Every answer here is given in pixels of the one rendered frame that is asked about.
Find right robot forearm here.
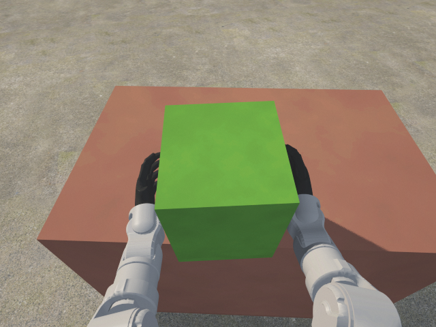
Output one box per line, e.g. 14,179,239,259
287,194,402,327

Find robot left upper arm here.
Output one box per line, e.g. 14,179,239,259
87,307,159,327

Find left robot forearm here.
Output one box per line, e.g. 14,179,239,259
89,203,165,323

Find pedestal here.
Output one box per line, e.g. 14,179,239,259
36,86,436,318

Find robot left hand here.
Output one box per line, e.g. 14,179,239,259
135,152,160,206

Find carton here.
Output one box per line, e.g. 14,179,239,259
155,101,300,262

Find robot right upper arm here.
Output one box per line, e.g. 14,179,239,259
311,282,401,327

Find robot right hand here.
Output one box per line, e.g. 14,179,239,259
285,144,313,195

